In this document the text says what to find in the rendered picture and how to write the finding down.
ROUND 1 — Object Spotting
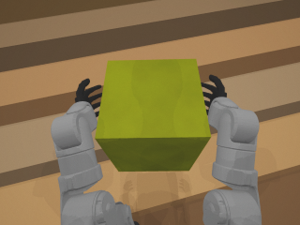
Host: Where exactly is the robot left thigh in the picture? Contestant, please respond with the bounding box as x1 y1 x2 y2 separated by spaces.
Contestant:
115 203 133 225

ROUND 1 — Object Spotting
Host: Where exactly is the right robot forearm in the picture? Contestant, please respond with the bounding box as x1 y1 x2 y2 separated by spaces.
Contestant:
208 97 262 218

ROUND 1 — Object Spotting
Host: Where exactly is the robot left upper arm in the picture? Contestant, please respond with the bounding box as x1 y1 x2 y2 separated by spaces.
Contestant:
61 190 118 225

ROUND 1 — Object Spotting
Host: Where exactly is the left robot forearm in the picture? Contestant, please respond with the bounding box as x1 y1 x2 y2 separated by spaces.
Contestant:
51 101 103 225

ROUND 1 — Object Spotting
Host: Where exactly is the carton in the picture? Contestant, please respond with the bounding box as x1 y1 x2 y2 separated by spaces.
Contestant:
95 58 211 172

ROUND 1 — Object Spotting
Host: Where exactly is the robot right upper arm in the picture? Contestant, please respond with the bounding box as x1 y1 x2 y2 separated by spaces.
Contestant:
202 188 262 225

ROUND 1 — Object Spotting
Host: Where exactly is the right robot hand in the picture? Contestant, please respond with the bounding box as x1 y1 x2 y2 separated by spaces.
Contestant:
201 74 227 115

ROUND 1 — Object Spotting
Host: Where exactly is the left robot hand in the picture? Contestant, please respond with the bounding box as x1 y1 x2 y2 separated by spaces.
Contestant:
75 78 102 117

